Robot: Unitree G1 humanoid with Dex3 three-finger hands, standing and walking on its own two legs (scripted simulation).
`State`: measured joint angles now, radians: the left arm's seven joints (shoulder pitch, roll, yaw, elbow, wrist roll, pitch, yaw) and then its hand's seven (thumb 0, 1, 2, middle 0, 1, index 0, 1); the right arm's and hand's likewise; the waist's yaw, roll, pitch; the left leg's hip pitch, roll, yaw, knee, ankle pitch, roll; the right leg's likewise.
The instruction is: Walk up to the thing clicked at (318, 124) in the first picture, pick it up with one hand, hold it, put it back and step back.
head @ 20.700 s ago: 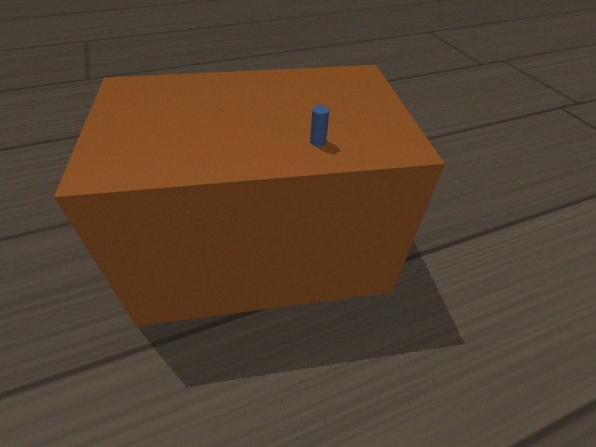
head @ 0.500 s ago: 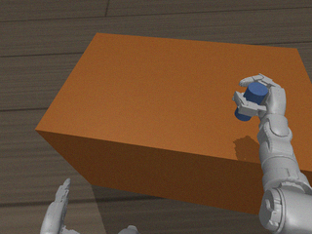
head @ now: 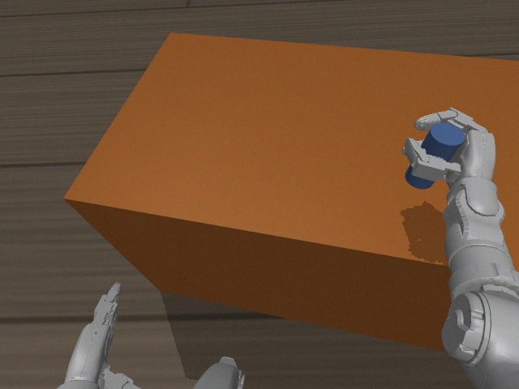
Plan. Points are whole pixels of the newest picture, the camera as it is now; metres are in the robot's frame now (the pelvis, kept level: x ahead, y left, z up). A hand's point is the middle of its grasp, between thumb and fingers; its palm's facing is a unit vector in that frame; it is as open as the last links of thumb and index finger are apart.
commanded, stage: lower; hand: right
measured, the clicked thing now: (431, 158) +0.50 -0.18 +0.07
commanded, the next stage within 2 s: loosen in 1.00 s
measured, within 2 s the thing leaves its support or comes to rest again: rests again in 0.86 s
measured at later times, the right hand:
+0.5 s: hand (412, 164) +0.51 -0.16 +0.03, palm faces +0.11 +0.99 +0.00, open 5.8 cm
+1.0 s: hand (406, 171) +0.52 -0.16 +0.00, palm faces +0.12 +0.99 +0.01, open 5.8 cm
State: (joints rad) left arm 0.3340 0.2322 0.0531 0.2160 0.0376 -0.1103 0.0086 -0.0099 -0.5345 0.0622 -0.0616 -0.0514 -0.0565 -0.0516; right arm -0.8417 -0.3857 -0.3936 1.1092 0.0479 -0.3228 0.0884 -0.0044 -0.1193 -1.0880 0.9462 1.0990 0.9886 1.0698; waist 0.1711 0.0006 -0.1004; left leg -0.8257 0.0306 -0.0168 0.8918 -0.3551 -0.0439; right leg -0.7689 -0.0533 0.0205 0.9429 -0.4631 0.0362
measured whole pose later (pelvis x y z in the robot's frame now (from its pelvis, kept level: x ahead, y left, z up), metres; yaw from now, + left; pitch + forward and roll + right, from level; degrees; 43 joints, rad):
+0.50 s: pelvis -0.02 +0.00 -0.03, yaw +1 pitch +22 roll +2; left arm 0.35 0.24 0.04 0.05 0.08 -0.09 -0.01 -0.01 -0.53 0.06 -0.06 -0.05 -0.05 -0.05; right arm -0.94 -0.48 -0.46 1.21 -0.02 -0.39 0.05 0.00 -0.12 -1.08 0.95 1.10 0.99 1.07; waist 0.25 0.00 -0.11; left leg -1.06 0.01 -0.02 1.06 -0.38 -0.05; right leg -1.01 -0.07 0.03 1.14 -0.51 0.04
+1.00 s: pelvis -0.01 +0.00 -0.05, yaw +1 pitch +24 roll +2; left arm 0.38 0.25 0.05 -0.04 0.08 -0.06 -0.02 -0.01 -0.55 0.07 -0.06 -0.04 -0.05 -0.05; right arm -0.89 -0.47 -0.49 1.18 -0.02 -0.41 0.06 0.00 -0.12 -1.08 0.94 1.10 0.99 1.07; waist 0.26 -0.01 -0.13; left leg -1.11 0.01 0.00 1.13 -0.43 -0.04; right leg -1.07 -0.07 0.05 1.21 -0.56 0.04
